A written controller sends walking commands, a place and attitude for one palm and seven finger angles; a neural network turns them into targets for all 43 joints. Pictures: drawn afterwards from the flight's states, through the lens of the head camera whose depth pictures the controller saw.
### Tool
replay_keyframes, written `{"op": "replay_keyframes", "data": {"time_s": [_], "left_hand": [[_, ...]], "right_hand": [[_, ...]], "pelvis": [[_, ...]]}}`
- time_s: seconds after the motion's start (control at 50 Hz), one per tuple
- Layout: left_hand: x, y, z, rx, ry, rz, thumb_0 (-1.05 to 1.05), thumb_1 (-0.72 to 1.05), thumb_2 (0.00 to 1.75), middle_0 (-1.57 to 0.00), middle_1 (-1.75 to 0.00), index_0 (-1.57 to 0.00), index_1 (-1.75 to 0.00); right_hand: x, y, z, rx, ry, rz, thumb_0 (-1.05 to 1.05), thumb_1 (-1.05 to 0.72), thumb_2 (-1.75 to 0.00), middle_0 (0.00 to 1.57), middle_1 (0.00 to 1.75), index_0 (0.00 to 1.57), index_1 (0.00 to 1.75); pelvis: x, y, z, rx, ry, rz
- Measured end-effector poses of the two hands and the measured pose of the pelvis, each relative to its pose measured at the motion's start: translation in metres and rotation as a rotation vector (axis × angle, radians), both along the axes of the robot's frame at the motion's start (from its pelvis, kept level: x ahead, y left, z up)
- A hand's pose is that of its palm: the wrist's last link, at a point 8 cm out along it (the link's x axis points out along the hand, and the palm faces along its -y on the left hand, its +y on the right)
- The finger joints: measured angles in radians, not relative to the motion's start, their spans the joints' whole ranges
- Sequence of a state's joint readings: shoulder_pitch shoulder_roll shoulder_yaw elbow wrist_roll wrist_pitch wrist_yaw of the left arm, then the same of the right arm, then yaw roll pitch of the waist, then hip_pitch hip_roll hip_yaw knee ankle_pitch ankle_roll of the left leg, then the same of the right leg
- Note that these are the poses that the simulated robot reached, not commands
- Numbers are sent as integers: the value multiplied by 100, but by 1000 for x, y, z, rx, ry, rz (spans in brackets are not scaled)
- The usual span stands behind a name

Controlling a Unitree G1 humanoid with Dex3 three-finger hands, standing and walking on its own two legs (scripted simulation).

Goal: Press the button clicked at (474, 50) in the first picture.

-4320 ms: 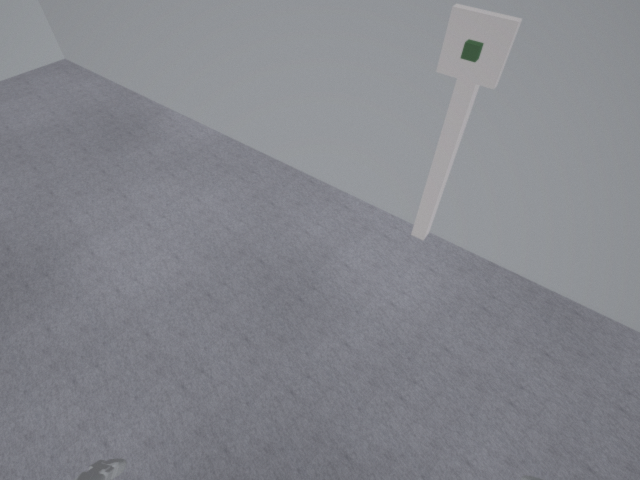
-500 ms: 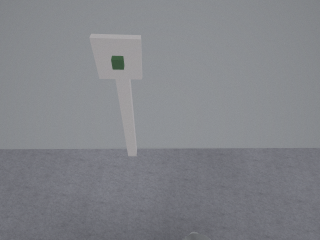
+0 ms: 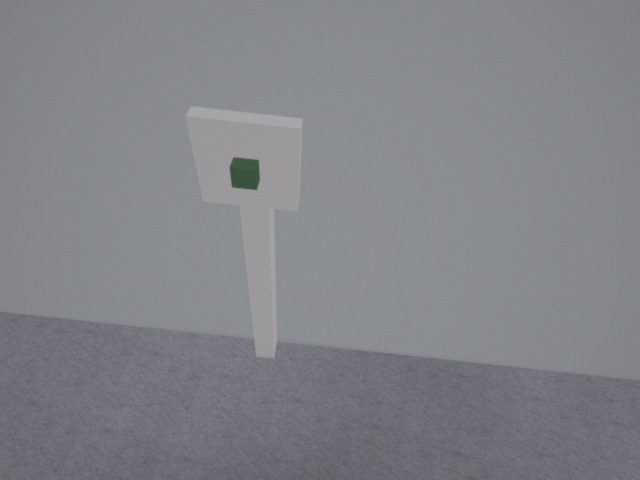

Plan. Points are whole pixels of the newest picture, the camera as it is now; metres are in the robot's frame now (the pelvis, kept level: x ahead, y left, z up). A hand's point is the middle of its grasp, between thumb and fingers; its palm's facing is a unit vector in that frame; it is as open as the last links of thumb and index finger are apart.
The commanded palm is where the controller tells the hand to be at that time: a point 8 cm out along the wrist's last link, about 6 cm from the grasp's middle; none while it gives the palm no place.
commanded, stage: come to a stop and stand still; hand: left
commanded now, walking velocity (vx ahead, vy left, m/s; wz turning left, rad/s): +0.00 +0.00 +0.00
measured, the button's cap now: (245, 172) +0.56 +0.18 +0.05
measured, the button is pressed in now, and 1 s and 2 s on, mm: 0 0 0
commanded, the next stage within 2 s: look again from close up in 1.00 s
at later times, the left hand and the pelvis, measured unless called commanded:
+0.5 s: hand out of the picture +0.11 +0.14 -0.15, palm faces +0.02 -0.96 -0.27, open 7.4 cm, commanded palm none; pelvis +0.04 -0.05 +0.00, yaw -1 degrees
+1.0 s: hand out of the picture +0.00 +0.18 -0.16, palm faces +0.06 -0.98 -0.17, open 7.4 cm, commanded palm none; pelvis +0.01 +0.00 +0.02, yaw +0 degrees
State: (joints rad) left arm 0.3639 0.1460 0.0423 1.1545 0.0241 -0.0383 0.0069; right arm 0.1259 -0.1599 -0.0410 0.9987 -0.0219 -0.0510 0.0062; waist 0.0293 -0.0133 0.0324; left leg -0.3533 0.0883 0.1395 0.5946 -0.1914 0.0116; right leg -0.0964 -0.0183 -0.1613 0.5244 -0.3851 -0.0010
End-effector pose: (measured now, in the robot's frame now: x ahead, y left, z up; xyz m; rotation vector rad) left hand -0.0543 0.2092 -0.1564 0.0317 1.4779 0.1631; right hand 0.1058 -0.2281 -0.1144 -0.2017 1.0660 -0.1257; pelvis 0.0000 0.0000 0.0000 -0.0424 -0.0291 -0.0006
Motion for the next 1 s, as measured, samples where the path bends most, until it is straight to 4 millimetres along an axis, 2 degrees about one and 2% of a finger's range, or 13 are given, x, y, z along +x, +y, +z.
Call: {"op": "replay_keyframes", "data": {"time_s": [0.06,0.12,0.22,0.32,0.38,0.46,0.58,0.68,0.78,0.86,1.0], "left_hand": [[13,3,-1,-12,35,-8,1,91,90,-20,-30,-20,-30],[39,6,7,-2,17,-18,1,91,90,-20,-30,-20,-30],[88,8,15,32,-45,-51,1,91,90,-20,-30,-20,-30],[130,3,22,90,-125,-82,0,91,90,-20,-30,-20,-30],[148,-3,23,137,-182,-101,0,91,90,-20,-30,-20,-30],[157,-15,33,164,-213,-121,0,91,90,-20,-30,-20,-30],[153,-23,45,169,-249,-101,0,91,90,-20,-30,-20,-30],[133,-14,44,157,-250,-74,0,90,90,-20,-30,-21,-30],[100,9,28,127,-199,-48,0,90,90,-20,-30,-21,-30],[75,24,17,94,-130,-33,1,90,90,-20,-30,-20,-30],[50,23,23,58,-43,-38,1,91,90,-20,-30,-20,-30]], "right_hand": [[12,10,1,-1,3,0,0,-91,-90,19,30,20,30],[7,15,1,2,57,-34,-1,-92,-90,20,30,20,30],[0,-2,1,-19,130,-85,-2,-95,-90,20,30,20,30],[-14,-22,-11,4,201,-114,-1,-93,-90,20,30,20,30],[-22,-37,-27,38,226,-132,-1,-92,-90,20,30,20,30],[-31,-51,-38,63,260,-145,0,-91,-90,20,30,20,30],[-44,-57,-34,67,288,-112,0,-91,-90,20,30,20,30],[-49,-51,-25,53,276,-80,0,-91,-90,19,30,20,30],[-53,-34,-17,16,222,-63,0,-91,-90,19,30,20,30],[-72,-12,-9,-1,220,-71,0,-91,-90,19,30,20,30],[-102,11,-3,25,311,-99,1,-91,-90,20,30,20,30]], "pelvis": [[16,5,1,15,-2,-15],[28,6,8,23,4,-13],[41,0,14,31,10,-18],[46,-19,11,41,3,-18],[48,-35,3,68,1,-24],[44,-45,1,60,-1,-13],[32,-47,9,70,8,2],[19,-40,12,76,14,12],[7,-21,8,51,20,6],[4,-8,9,35,16,10],[11,-3,20,34,39,6]]}}
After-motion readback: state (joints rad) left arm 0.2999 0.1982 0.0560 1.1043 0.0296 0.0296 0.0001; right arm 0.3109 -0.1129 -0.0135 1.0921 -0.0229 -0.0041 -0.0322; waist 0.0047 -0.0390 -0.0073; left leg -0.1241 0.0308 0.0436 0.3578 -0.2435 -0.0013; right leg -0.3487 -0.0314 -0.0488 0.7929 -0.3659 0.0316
